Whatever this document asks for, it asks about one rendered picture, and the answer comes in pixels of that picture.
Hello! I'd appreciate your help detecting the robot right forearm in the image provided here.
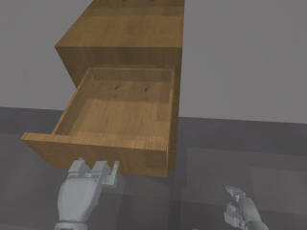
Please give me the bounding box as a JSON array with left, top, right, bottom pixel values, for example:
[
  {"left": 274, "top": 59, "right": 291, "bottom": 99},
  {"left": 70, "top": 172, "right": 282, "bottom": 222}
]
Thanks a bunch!
[{"left": 244, "top": 219, "right": 269, "bottom": 230}]

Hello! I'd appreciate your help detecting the robot left forearm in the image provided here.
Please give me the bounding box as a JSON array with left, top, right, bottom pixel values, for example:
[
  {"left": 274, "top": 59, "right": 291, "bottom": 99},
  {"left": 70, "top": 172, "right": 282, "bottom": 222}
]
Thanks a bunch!
[{"left": 54, "top": 220, "right": 88, "bottom": 230}]

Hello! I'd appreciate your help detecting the cabinet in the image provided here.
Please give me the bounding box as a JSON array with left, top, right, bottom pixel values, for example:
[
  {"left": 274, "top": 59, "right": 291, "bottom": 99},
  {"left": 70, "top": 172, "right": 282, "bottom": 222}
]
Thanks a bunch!
[{"left": 55, "top": 0, "right": 185, "bottom": 172}]

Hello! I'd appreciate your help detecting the handle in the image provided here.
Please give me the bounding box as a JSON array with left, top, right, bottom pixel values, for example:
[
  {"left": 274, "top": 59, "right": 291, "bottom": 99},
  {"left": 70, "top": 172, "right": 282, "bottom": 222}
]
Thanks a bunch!
[{"left": 72, "top": 157, "right": 120, "bottom": 188}]

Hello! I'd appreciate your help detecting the drawer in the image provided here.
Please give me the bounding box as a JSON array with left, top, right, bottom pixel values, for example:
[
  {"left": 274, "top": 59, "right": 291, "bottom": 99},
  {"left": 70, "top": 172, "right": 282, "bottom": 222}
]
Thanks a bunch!
[{"left": 20, "top": 67, "right": 175, "bottom": 178}]

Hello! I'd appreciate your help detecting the left robot hand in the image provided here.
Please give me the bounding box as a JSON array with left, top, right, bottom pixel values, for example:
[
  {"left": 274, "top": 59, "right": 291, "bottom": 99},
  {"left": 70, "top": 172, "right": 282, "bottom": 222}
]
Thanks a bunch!
[{"left": 58, "top": 160, "right": 112, "bottom": 223}]

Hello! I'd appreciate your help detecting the right robot hand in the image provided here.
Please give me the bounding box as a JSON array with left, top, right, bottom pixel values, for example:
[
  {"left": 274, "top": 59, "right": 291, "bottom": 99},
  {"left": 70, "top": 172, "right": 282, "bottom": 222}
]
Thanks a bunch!
[{"left": 224, "top": 185, "right": 262, "bottom": 230}]

